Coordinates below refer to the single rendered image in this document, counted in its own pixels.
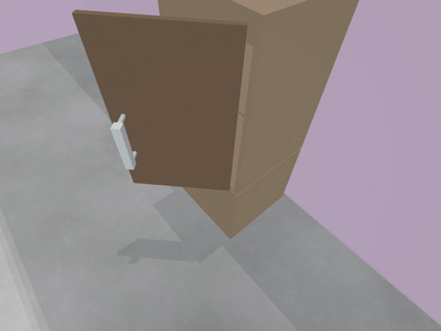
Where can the handle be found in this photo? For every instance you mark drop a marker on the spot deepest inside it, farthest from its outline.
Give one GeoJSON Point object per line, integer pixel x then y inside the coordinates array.
{"type": "Point", "coordinates": [123, 144]}

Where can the cupboard door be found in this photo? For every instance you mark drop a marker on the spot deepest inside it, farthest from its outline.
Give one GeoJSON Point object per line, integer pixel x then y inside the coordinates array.
{"type": "Point", "coordinates": [178, 81]}

